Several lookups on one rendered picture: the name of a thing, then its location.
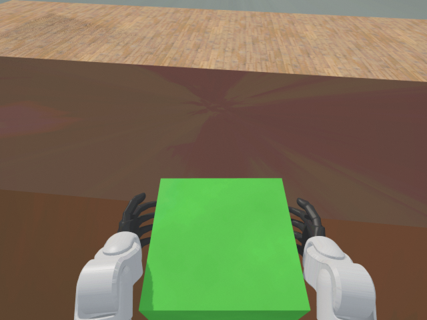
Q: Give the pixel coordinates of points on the left robot forearm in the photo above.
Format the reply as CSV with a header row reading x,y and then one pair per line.
x,y
105,286

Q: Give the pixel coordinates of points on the left robot hand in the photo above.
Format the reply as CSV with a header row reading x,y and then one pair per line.
x,y
131,219

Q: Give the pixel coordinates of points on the carton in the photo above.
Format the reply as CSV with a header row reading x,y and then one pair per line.
x,y
223,249

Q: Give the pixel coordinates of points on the right robot forearm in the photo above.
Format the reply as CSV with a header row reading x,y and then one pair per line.
x,y
344,290

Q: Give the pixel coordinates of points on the right robot hand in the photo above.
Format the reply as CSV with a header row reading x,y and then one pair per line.
x,y
312,223

